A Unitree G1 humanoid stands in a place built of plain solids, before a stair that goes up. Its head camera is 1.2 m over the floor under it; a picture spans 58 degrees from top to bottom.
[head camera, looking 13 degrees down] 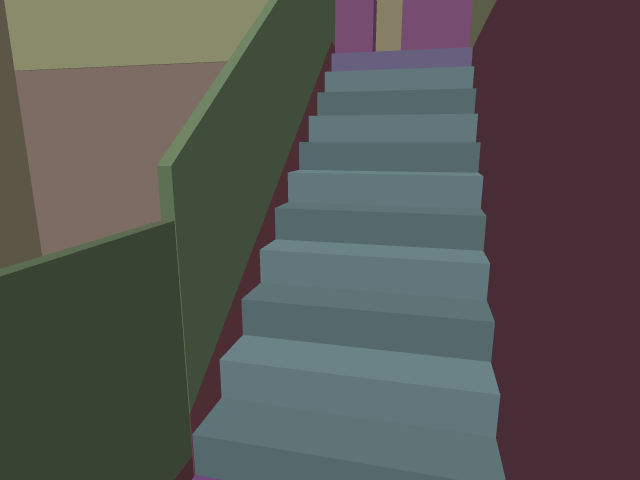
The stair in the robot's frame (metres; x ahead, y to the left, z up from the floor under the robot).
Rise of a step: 0.17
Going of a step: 0.24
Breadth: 1.06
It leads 13 degrees to the right of straight ahead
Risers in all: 11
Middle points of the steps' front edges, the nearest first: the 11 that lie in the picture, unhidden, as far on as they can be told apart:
1.23 -0.05 0.17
1.46 -0.11 0.34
1.69 -0.16 0.51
1.92 -0.22 0.68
2.15 -0.27 0.85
2.38 -0.33 1.02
2.61 -0.38 1.19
2.84 -0.44 1.36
3.07 -0.49 1.53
3.30 -0.55 1.70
3.53 -0.60 1.87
